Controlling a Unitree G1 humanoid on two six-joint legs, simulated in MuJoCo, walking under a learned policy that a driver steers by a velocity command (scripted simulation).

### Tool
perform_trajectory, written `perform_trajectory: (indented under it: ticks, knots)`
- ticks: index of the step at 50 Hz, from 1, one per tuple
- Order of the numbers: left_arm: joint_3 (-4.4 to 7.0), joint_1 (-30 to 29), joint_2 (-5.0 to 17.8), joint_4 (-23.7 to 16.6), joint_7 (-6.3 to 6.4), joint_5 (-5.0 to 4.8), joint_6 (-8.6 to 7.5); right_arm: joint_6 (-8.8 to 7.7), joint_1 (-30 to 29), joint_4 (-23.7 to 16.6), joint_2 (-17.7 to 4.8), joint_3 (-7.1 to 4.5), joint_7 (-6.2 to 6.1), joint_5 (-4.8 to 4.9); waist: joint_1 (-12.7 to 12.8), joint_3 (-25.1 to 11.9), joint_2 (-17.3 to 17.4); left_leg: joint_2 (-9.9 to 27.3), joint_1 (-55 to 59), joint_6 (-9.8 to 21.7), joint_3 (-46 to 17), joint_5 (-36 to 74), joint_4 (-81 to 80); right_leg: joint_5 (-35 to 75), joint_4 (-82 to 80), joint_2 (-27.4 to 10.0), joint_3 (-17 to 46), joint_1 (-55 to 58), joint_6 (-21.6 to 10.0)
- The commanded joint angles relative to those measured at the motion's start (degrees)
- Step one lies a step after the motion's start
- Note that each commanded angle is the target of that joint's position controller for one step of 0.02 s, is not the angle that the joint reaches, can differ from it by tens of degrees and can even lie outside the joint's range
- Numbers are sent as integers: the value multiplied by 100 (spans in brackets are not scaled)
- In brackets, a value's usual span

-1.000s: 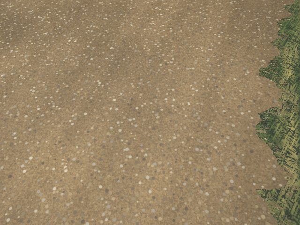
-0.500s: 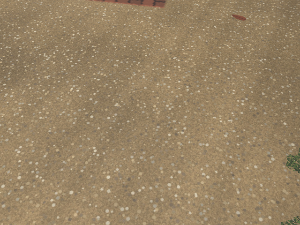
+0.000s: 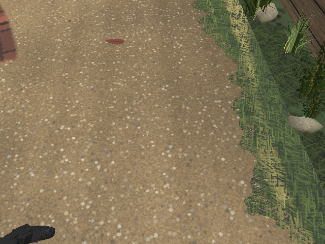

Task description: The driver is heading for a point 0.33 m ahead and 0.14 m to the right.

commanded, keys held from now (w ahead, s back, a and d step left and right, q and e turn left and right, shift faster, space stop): w+e+shift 0.12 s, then shift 0.88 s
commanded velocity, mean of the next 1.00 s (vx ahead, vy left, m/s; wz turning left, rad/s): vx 0.35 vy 0.00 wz -0.34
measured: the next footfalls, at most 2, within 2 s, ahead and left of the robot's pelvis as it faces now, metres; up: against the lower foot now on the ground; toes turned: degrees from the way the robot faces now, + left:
right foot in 0.16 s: +0.33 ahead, -0.07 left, +0.00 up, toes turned -13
left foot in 0.56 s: +0.64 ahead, -0.01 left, +0.00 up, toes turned -18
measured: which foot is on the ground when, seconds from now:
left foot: down 0.00-0.14, up 0.16-0.54, down 0.56-1.00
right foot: up 0.00-0.14, down 0.16-0.58, up 0.60-0.90, down 0.92-1.00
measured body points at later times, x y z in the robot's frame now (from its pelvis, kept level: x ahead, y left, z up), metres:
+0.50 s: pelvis +0.38 -0.04 +0.00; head +0.43 -0.05 +0.45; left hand +0.49 +0.21 -0.13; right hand +0.47 -0.31 -0.11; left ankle +0.59 +0.03 -0.69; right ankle +0.30 -0.05 -0.73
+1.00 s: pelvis +0.48 -0.04 +0.01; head +0.48 -0.04 +0.46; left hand +0.59 +0.19 -0.14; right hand +0.47 -0.30 -0.13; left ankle +0.60 +0.00 -0.73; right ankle +0.42 -0.14 -0.73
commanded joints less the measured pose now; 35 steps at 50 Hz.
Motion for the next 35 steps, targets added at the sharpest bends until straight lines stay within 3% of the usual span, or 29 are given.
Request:
perform_trajectory:
  ticks: [1,2,4,5,6,7,8,9,10,11,12,13,14,16,18,20,22,24,26,27,28,29,30,31,32,33,35]
  knots:
    - [-239,-450,-251,-519,-166,-15,-41,-182,-815,-440,-216,62,13,15,441,702,439,949,-1012,400,228,3527,-1038,813,-1259,118,-478,838,-163]
    - [-270,-516,-282,-575,-178,-13,-50,-190,-691,-424,-428,30,7,3,477,694,548,1066,-981,394,311,4612,-863,847,-1603,246,-633,1281,-275]
    - [-193,-108,-26,-405,-123,-14,-72,-99,-513,-432,-790,-58,-45,11,764,286,746,1190,-333,323,385,7104,67,516,-1803,699,-882,1942,-474]
    - [-119,524,152,-228,-73,-25,-97,11,-582,-480,-985,-111,-78,-21,1138,-88,848,1299,-250,331,360,7778,1015,214,-1816,882,-857,2625,-577]
    - [0,1567,367,62,-7,-15,-113,115,-773,-572,-1133,-152,-107,-39,1659,-591,911,1442,-522,395,248,7979,2352,-40,-1889,1001,-662,3763,-749]
    - [140,2648,571,492,125,43,-135,165,-841,-629,-1039,-132,-88,-60,2001,-984,566,1275,-1427,342,189,6628,4177,64,-2449,1024,-194,5307,-900]
    - [296,2208,926,523,288,-83,-71,155,-723,-658,-458,-36,1,-89,1435,-664,-799,85,-3043,134,125,-15,6505,649,-2802,255,1003,6082,-908]
    - [404,1817,1690,90,310,123,-20,117,106,-1272,-315,93,-22,126,771,-2027,-1379,-269,-4721,-79,-861,-1231,8503,2752,-3231,-1573,4194,7638,-2239]
    - [384,1956,1272,-38,402,-16,-15,41,-643,-1293,-602,94,-73,58,1183,-2201,134,21,-4969,-42,-1507,-381,8241,2673,-3825,-1485,4268,7286,-2117]
    - [301,1683,1012,136,487,-68,-66,26,-668,-1273,-485,148,-80,114,776,-1203,406,289,-4777,-32,-1434,-82,7620,3070,-3975,-1396,3566,6061,-1910]
    - [184,1417,650,248,507,-92,-127,64,-749,-1213,-380,176,-84,16,443,-457,751,526,-4440,-27,-1375,-82,6927,3285,-4066,-1100,2968,4928,-1636]
    - [106,1215,473,207,511,-95,-208,175,-680,-1112,-349,184,-70,-67,270,-118,842,590,-3969,-13,-1393,-183,6618,3905,-4106,-922,2521,4071,-1503]
    - [37,1197,303,272,495,-150,-276,321,-536,-1049,-311,181,-49,-133,105,11,843,641,-3501,-37,-1384,-208,6173,4359,-4266,-751,2138,3453,-1362]
    - [25,1241,322,431,428,-142,-392,467,-621,-1090,-136,206,-14,-106,5,-45,715,597,-3113,-56,-1263,-133,5223,4894,-4421,-472,1592,3000,-1258]
    - [26,1223,302,552,388,-115,-433,466,-791,-1110,119,263,10,-54,13,-194,511,424,-2966,59,-1043,650,4177,5388,-4349,-58,1010,3108,-919]
    - [-22,1149,115,625,378,-157,-428,431,-986,-1092,259,302,30,9,138,-329,199,241,-2664,177,-864,1696,3133,4998,-4351,270,579,3244,-538]
    - [-64,1376,-14,765,392,-203,-419,406,-1351,-1107,288,308,41,48,410,-323,74,100,-2603,241,-786,2500,2463,4517,-4339,288,513,3612,-334]
    - [-70,1611,7,901,431,-182,-390,373,-1535,-1111,238,291,26,24,552,-232,32,7,-2570,310,-824,2690,2021,4266,-4202,119,629,3971,-256]
    - [-40,1566,117,960,491,-126,-351,311,-1160,-958,25,212,-9,-45,393,-206,-105,-53,-2216,465,-990,2271,1778,4428,-3714,-154,883,4146,-220]
    - [-31,1466,147,980,526,-137,-331,265,-770,-788,-66,169,-28,-86,186,-188,-60,-120,-1893,546,-987,2269,1439,4488,-3300,-137,910,4190,-165]
    - [-24,1407,178,989,536,-165,-319,182,-344,-615,-131,143,-46,-99,-52,-228,152,-7,-1335,625,-1058,3286,868,3953,-2584,102,783,4108,-51]
    - [-40,1713,71,911,545,-168,-334,113,-58,-562,-476,79,-68,-93,18,-634,823,928,-440,926,-1866,6557,1285,1814,-1343,627,591,3609,104]
    - [-122,2773,-455,1086,554,-328,-261,174,-112,-622,-512,80,-53,-30,373,-1641,1888,2435,598,2158,-3524,8708,1368,-2790,324,1415,587,2711,347]
    - [-84,2584,-105,1259,583,-135,-154,253,-238,-700,-276,141,-2,143,291,-1673,1031,2265,118,2190,-3781,7732,972,-2868,650,1380,1100,2619,320]
    - [-54,2243,-48,1264,573,-84,-78,295,-689,-734,-86,186,-14,160,411,-1126,654,2030,-462,2054,-3368,6189,724,-2569,744,1183,1216,2495,373]
    - [-76,1943,-74,1232,564,-44,-18,344,-1067,-767,131,259,-36,113,490,-696,437,1757,-989,1816,-3031,4979,434,-2376,427,984,1127,2456,419]
    - [-121,1859,-203,1293,519,-36,159,416,-1334,-702,191,309,-81,54,618,-387,757,1276,-1808,1418,-2407,3485,-13,-2076,-305,813,880,2970,540]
